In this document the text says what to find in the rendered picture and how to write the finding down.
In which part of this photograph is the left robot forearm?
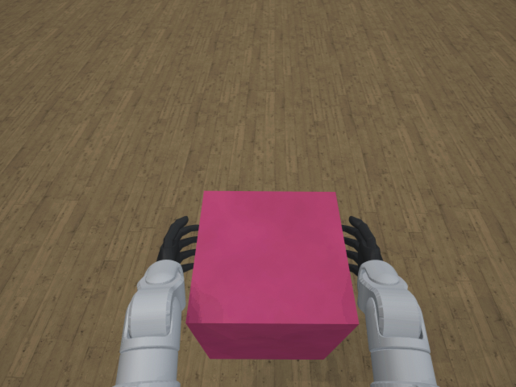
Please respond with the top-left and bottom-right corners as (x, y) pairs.
(113, 260), (186, 387)

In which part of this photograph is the robot right hand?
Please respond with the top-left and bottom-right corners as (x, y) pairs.
(342, 216), (383, 276)

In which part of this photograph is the carton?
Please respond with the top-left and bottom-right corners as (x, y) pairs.
(185, 191), (359, 360)

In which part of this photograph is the robot left hand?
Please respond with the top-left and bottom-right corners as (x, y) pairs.
(156, 216), (199, 273)

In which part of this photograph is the right robot forearm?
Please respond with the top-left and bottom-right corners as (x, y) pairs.
(357, 260), (439, 387)

